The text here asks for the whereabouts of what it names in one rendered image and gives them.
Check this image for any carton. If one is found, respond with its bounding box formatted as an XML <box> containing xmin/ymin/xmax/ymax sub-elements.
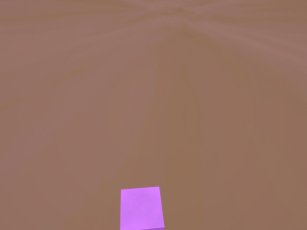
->
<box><xmin>120</xmin><ymin>186</ymin><xmax>165</xmax><ymax>230</ymax></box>

